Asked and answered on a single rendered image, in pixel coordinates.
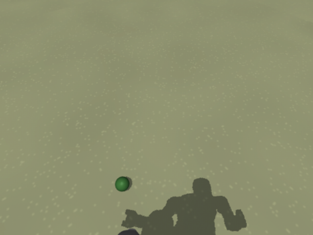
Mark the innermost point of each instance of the ball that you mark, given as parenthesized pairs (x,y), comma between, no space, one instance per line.
(122,184)

